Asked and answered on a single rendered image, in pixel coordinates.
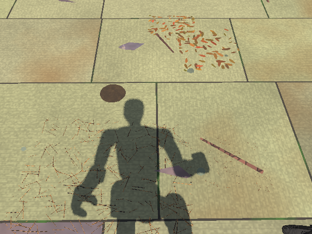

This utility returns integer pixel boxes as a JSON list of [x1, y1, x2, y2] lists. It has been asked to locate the right robot hand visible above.
[[282, 224, 312, 234]]

